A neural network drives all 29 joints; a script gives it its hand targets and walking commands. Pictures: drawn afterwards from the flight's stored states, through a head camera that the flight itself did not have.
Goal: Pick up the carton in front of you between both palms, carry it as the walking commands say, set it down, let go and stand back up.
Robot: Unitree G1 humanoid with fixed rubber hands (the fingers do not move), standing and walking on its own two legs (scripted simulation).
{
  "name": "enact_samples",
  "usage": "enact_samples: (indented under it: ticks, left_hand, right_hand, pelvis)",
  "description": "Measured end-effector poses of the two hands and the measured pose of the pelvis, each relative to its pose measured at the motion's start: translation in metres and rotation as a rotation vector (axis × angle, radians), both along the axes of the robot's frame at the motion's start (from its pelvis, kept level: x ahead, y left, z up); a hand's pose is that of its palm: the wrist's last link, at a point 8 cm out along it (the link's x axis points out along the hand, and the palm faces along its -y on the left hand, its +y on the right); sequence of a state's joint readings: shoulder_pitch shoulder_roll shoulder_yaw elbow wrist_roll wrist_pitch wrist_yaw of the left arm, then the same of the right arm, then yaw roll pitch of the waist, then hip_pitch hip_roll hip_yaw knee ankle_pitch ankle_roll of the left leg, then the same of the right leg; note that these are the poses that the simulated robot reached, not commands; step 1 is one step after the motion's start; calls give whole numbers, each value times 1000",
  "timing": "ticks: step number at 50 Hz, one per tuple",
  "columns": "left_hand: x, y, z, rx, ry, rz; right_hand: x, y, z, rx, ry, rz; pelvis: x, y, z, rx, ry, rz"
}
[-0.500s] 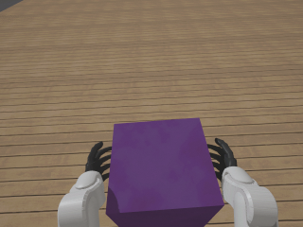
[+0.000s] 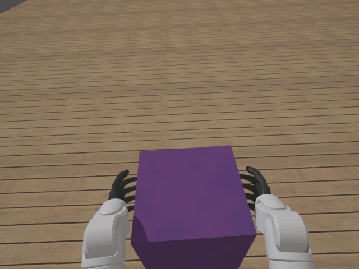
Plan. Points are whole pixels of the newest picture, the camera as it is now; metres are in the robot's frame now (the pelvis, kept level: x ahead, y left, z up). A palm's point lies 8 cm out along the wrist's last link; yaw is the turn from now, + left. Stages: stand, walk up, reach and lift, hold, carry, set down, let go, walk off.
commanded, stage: carry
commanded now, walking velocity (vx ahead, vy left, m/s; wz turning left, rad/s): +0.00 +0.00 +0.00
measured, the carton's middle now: (189, 214) +0.26 +0.00 -0.02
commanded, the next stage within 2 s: hold in 0.88 s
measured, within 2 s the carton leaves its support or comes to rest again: neither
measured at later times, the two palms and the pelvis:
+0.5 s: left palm (119, 199) +0.28 +0.16 +0.04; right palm (251, 194) +0.27 -0.14 +0.03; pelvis -0.01 +0.01 +0.00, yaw +0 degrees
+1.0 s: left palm (112, 203) +0.26 +0.18 +0.04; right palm (245, 195) +0.27 -0.12 +0.04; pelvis -0.01 +0.01 +0.01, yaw +5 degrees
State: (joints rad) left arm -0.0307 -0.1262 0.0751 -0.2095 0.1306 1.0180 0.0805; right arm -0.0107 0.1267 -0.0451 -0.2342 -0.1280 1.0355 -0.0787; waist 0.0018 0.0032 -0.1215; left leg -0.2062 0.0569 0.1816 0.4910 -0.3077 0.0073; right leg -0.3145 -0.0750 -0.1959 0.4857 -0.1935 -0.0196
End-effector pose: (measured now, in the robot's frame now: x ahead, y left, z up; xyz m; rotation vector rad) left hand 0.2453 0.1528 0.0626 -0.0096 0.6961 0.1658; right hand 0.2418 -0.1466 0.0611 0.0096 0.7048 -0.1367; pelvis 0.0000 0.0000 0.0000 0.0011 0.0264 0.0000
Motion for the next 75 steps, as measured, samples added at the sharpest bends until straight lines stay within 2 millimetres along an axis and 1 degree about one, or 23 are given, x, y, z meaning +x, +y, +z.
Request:
enact_samples:
  ticks: [7,13,17,20,27,34,44,47,50,55,59,62,69,75]
  left_hand:
    - [6,2,-16,32,13,-19]
    - [15,4,-31,50,11,-33]
    - [22,5,-36,54,-7,-33]
    - [26,7,-35,51,-27,-29]
    - [32,9,-25,46,-55,-24]
    - [32,11,-26,47,-31,-26]
    - [34,14,-26,45,-32,-27]
    - [29,15,-25,50,-29,-33]
    - [18,23,-25,58,-23,-11]
    - [-7,41,-24,52,-22,92]
    - [-19,46,-19,54,-30,142]
    - [-22,42,-16,57,-31,148]
    - [-23,23,-11,61,-29,125]
    - [-24,12,-9,56,-34,123]
  right_hand:
    - [6,2,-16,-30,11,19]
    - [16,4,-31,-47,8,35]
    - [23,5,-37,-50,-10,41]
    - [27,6,-36,-48,-30,40]
    - [34,9,-26,-41,-57,37]
    - [35,11,-27,-43,-34,42]
    - [36,14,-26,-43,-34,41]
    - [31,15,-25,-49,-32,45]
    - [29,23,-24,-59,-27,83]
    - [35,44,-22,-64,-33,187]
    - [37,50,-17,-60,-43,234]
    - [35,46,-16,-54,-45,239]
    - [28,26,-15,-40,-41,216]
    - [28,15,-12,-29,-44,214]
  pelvis:
    - [-8,2,0,0,1,1]
    - [-12,4,0,1,2,1]
    - [-14,5,-1,1,4,2]
    - [-14,6,-1,1,6,3]
    - [-10,8,-2,-1,9,5]
    - [-6,10,-2,-3,6,6]
    - [-5,13,-2,-4,4,6]
    - [-7,14,3,-11,-52,37]
    - [-9,12,7,-6,-90,88]
    - [-15,4,8,7,-129,137]
    - [-21,-2,8,9,-151,160]
    - [-25,-8,7,10,-164,169]
    - [-33,-22,6,14,-184,175]
    - [-35,-34,5,18,-192,180]
